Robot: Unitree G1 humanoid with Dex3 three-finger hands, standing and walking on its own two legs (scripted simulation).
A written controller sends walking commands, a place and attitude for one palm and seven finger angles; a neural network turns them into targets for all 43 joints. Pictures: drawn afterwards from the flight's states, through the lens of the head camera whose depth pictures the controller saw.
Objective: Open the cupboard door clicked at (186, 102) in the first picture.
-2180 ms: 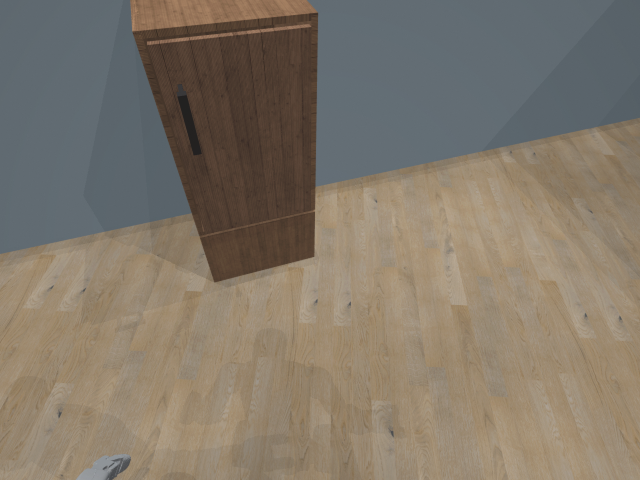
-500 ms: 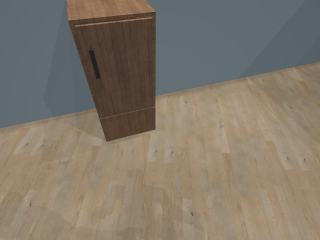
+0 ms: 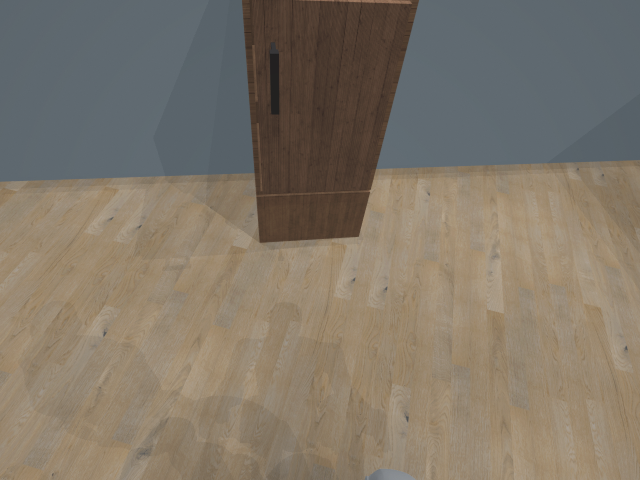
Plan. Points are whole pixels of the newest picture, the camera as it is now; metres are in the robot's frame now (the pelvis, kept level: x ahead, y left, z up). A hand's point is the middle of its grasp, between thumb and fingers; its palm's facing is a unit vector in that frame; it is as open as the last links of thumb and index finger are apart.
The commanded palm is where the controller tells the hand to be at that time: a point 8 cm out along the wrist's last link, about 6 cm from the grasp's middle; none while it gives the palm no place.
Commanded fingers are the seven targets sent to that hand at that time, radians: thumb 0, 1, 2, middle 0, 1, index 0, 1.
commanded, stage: turn to face it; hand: left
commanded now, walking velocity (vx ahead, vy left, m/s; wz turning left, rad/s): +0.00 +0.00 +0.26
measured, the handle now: (274, 79) +0.97 +0.16 -0.04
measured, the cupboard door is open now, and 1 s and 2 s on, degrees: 0 0 0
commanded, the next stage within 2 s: take the last steps up to it in 0.22 s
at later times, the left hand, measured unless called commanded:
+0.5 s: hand out of the picture +0.01 +0.13 -0.15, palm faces +0.16 -0.96 -0.25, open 7.4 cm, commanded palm none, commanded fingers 0.00 0.90 0.90 -0.20 -0.30 -0.20 -0.30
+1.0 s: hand out of the picture -0.04 +0.08 -0.17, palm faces +0.19 -0.98 -0.06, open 7.4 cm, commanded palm none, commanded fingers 0.00 0.90 0.90 -0.20 -0.30 -0.20 -0.30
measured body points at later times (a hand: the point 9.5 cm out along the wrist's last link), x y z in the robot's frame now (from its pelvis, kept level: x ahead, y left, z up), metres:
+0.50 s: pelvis -0.01 -0.06 +0.01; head -0.03 -0.08 +0.46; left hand +0.00 +0.18 -0.13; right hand +0.03 -0.29 -0.16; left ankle +0.01 +0.07 -0.70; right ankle -0.02 -0.14 -0.73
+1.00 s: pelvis +0.11 -0.03 +0.00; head +0.11 +0.00 +0.45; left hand -0.05 +0.14 -0.16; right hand +0.21 -0.23 -0.14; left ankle +0.10 +0.06 -0.73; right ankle +0.00 -0.14 -0.68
